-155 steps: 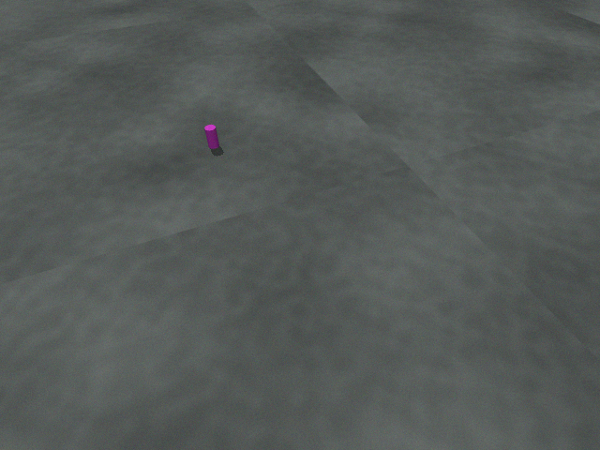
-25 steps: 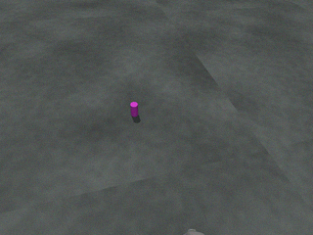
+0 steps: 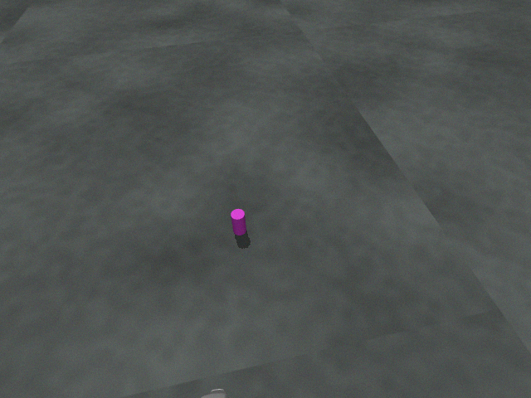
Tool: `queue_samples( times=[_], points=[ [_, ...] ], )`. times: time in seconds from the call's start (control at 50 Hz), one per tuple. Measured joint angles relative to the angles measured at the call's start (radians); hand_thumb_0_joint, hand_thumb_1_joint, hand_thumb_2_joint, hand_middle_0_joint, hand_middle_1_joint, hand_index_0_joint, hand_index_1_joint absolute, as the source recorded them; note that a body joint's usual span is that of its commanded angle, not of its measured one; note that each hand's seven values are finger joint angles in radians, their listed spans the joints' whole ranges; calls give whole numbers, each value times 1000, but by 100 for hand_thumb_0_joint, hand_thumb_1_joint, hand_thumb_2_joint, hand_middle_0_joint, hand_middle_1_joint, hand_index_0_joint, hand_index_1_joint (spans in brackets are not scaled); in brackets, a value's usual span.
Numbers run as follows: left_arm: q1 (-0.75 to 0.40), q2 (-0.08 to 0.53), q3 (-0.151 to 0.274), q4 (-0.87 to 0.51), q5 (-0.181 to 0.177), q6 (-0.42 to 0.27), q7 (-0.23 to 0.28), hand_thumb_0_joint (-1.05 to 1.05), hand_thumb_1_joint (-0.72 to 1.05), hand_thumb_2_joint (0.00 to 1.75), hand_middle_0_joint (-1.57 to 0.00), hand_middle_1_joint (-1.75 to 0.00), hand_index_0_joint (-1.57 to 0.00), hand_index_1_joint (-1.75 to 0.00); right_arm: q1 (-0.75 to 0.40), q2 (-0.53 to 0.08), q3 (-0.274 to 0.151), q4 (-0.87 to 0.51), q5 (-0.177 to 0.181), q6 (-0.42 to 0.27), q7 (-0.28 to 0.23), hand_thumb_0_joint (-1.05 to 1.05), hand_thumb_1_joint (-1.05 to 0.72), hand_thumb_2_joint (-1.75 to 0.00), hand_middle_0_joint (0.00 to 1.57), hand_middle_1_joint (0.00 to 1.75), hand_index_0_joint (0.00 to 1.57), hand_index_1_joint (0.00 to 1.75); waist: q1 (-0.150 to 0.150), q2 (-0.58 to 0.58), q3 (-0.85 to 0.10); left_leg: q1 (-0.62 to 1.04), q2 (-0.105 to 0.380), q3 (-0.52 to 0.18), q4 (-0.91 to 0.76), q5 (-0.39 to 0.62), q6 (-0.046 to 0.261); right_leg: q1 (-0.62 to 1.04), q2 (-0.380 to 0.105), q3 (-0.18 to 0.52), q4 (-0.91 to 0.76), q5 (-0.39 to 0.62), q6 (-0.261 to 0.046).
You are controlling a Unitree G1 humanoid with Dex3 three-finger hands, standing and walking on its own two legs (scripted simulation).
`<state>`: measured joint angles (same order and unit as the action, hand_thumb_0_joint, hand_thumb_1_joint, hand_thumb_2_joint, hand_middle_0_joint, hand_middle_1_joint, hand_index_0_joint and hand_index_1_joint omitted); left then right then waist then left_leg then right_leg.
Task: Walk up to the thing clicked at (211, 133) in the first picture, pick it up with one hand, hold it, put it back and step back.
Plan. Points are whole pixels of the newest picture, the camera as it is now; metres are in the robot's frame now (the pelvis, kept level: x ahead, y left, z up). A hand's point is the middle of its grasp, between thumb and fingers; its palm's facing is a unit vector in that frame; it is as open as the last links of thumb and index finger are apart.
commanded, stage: walk up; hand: left
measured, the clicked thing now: (238, 222) +0.98 +0.18 -0.71
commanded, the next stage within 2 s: none
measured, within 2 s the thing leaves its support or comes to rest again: neither
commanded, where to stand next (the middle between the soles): +0.63 -0.02 m, yaw +1 degrees
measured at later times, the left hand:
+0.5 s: hand (135, 331) +0.28 +0.27 -0.13, palm faces -0.08 -0.92 -0.38, open 7.4 cm
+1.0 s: hand (159, 278) +0.40 +0.26 -0.16, palm faces +0.00 -0.94 -0.35, open 7.4 cm
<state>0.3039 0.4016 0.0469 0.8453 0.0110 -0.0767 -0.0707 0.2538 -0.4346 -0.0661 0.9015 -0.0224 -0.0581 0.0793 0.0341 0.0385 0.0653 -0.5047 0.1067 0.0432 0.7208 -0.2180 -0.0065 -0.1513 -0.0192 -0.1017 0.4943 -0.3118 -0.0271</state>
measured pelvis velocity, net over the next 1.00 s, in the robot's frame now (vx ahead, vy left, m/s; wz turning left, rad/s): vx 0.39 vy -0.01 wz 0.03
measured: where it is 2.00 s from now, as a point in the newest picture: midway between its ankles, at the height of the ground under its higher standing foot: (286, 315)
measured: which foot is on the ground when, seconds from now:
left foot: up 0.00-0.06, down 0.08-0.54, up 0.56-0.92, down 0.94-1.00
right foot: down 0.00-0.12, up 0.14-0.50, down 0.52-0.96, up 0.98-1.00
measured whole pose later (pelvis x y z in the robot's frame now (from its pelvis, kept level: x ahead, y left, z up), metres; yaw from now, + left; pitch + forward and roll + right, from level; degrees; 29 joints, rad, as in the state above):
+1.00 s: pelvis +0.39 -0.01 -0.02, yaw +2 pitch -3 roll +0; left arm 0.35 0.42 0.04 0.87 0.00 -0.04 -0.04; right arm 0.23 -0.41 -0.07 0.87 -0.02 -0.08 0.07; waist 0.03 -0.03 0.09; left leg -0.39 0.03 0.09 0.64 -0.20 0.04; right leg -0.23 -0.07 -0.05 0.88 -0.48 -0.02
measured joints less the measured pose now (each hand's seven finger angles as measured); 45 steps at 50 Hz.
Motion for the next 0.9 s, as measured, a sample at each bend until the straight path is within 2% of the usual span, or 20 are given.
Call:
queue_samples(
  times=[0.08,0.1,0.12,0.18,0.22,0.34,0.42,0.48,0.52,0.54,0.56,0.6,0.64,0.7,0.8,0.9],
  points=[
    [39,26,2,5,-2,13,0,0,90,90,-21,-30,-21,-30,-6,4,-4,1,-2,-11,2,0,-91,-90,20,30,21,30,10,-26,-5,73,-27,28,-151,45,17,40,-11,-8,68,-102,25],
    [46,35,3,9,-2,17,3,0,90,90,-21,-30,-21,-30,-11,8,-5,-1,-3,-20,-2,0,-91,-90,21,30,21,30,10,-47,-1,88,-44,38,-152,94,27,34,-30,-1,124,-141,20],
    [47,37,4,18,-5,25,9,0,90,90,-21,-30,-21,-30,-18,12,-7,-9,-8,-28,-7,0,-91,-90,21,30,21,30,9,-66,6,90,-56,52,-117,79,33,2,-49,16,223,-150,5],
    [37,34,-6,49,-10,48,23,1,90,90,-20,-30,-21,-30,-24,25,-3,-41,9,-41,-18,0,-91,-90,21,30,21,30,-13,-78,16,121,-57,60,-81,9,42,-142,-16,101,538,-156,-16],
    [27,40,-9,57,-13,49,22,1,90,90,-20,-30,-21,-30,-13,38,8,-53,18,-42,-25,0,-91,-90,21,30,21,30,-22,-95,17,170,-61,67,-120,3,40,-222,-17,122,607,-109,-16],
    [6,38,1,54,-3,46,-6,1,90,90,-20,-30,-21,-30,34,31,19,-51,14,-36,-24,0,-91,-90,21,30,21,30,-36,-99,7,285,-66,81,-216,-20,40,-349,-87,97,426,-3,22],
    [-14,32,10,61,4,47,-23,0,90,90,-20,-30,-21,-30,65,7,10,-42,11,-31,-20,0,-90,-90,21,30,21,30,-50,-74,0,335,-61,78,-222,-66,26,-340,-107,90,249,81,25],
    [-25,34,17,66,6,41,-26,0,90,90,-20,-30,-21,-30,84,-8,4,-32,12,-20,-17,0,-90,-90,21,30,21,30,-58,-56,-12,358,-51,75,-192,-122,4,-293,-98,74,154,109,19],
    [-29,39,22,65,9,27,-20,0,90,90,-20,-30,-21,-30,96,-16,3,-29,12,-11,-20,0,-90,-90,21,30,21,30,-57,-40,-20,358,-33,67,-128,-183,-8,-243,-73,59,103,131,16],
    [-39,31,26,64,11,17,-13,0,90,90,-20,-30,-21,-30,96,-22,1,-24,12,-6,-25,0,-90,-90,21,30,21,30,-57,-13,-12,338,-8,49,-56,-209,8,-235,-55,42,126,123,20],
    [-46,26,26,56,11,7,-6,0,90,90,-20,-30,-21,-30,92,-21,1,-15,14,1,-31,0,-91,-90,21,30,21,30,-53,0,-6,301,-8,18,47,-227,20,-231,-48,31,152,97,21],
    [-49,14,17,36,2,-7,3,0,90,90,-20,-30,-21,-30,72,-16,7,2,14,17,-38,1,-91,-90,21,30,21,30,-36,2,2,214,-48,-23,243,-248,29,-212,-51,32,162,64,13],
    [-45,-4,5,24,-9,-9,11,0,90,90,-20,-30,-21,-30,54,-17,12,9,21,19,-37,1,-91,-90,20,30,21,30,-25,17,9,138,-63,-38,330,-214,33,-168,-48,26,122,62,8],
    [-27,-17,-7,15,-13,-8,17,0,90,90,-20,-30,-21,-30,31,-13,12,2,20,13,-27,1,-91,-90,20,30,20,30,-17,32,9,54,-51,-41,300,-140,26,-108,-36,14,50,69,7],
    [10,-10,-9,3,-4,-5,18,0,90,90,-21,-30,-21,-30,7,5,7,-8,7,17,-7,0,-91,-90,20,30,21,30,-5,20,10,0,-26,-25,107,-53,5,-34,-23,-3,-7,43,2],
    [43,12,-5,-2,-3,3,18,0,90,90,-21,-30,-21,-30,-10,16,3,-7,3,13,3,0,-91,-90,21,30,21,30,8,-10,13,47,-28,2,-83,19,13,15,-25,-18,27,-37,26]
  ],
)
